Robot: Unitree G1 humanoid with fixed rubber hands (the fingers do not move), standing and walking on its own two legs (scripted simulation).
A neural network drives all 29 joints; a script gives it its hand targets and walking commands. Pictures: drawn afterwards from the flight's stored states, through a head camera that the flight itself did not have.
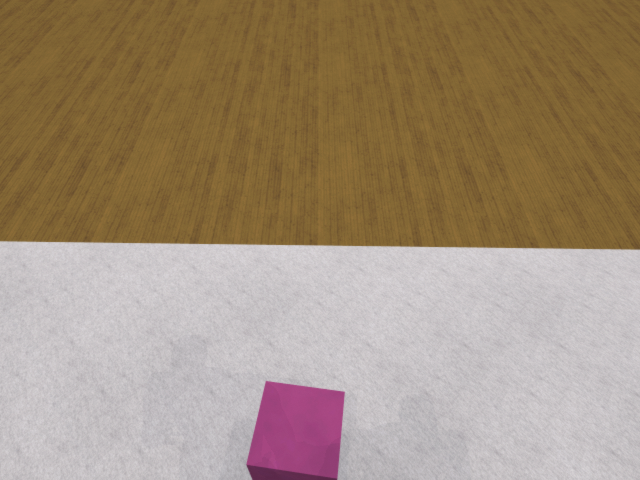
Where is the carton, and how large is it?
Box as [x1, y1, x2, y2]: [246, 381, 344, 479]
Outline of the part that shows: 266,381 246,464 252,479 336,479 344,392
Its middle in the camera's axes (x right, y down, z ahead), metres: -0.05 +0.53 +1.03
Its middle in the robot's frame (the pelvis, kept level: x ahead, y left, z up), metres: +0.39 +0.05 -0.64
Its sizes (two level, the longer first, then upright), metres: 0.210 0.200 0.250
